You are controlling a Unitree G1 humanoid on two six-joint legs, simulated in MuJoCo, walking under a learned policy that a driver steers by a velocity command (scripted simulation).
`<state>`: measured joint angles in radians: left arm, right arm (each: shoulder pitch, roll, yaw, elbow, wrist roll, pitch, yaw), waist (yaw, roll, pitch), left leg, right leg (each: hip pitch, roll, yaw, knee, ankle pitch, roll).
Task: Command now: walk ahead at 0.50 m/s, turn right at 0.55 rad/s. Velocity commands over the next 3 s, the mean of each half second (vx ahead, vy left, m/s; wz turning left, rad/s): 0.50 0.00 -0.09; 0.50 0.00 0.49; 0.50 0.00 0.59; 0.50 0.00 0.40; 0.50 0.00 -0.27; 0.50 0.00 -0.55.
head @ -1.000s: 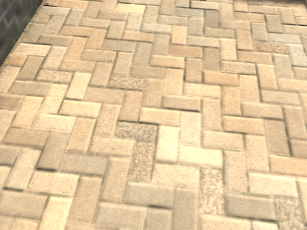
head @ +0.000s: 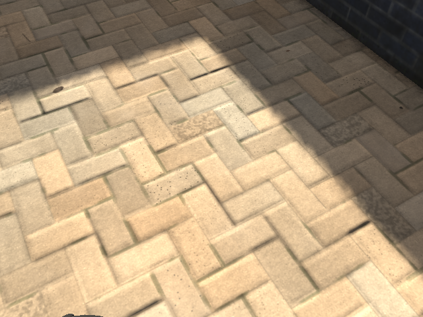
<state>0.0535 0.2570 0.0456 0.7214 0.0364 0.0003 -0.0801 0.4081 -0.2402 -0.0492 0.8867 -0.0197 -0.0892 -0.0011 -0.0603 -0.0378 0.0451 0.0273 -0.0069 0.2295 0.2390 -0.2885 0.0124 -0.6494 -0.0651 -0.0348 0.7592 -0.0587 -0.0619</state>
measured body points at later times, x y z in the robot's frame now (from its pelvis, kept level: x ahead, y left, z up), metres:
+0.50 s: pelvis +0.27 -0.05 +0.00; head +0.29 -0.06 +0.45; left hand +0.27 +0.21 -0.13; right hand +0.37 -0.30 -0.13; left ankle +0.42 +0.10 -0.68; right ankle +0.17 -0.10 -0.74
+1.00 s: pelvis +0.54 +0.00 +0.00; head +0.57 +0.02 +0.45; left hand +0.64 +0.28 -0.11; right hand +0.63 -0.27 -0.12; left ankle +0.47 +0.04 -0.74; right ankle +0.72 -0.14 -0.68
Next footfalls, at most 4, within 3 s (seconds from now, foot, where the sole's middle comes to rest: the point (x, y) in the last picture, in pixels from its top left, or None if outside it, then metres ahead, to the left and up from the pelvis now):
0.12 right None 0.21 -0.10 -0.78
0.68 left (195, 300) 0.51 0.04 -0.78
1.18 right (216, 205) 0.85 -0.04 -0.78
1.70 left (124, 189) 0.94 0.29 -0.78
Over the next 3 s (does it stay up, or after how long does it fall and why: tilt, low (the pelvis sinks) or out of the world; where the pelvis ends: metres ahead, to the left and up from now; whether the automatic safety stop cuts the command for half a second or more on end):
stays up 1.41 0.61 0.00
